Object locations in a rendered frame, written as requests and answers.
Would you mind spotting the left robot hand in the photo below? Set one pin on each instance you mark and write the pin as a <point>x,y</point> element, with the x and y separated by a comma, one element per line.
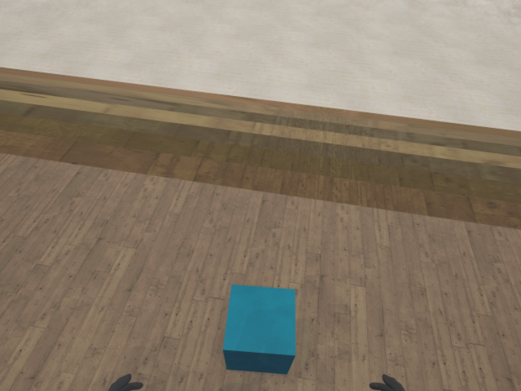
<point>122,384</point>

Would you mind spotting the carton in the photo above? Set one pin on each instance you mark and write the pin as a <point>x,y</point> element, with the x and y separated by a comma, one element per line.
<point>260,332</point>

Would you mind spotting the right robot hand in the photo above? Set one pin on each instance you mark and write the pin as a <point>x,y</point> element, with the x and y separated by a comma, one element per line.
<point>390,385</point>

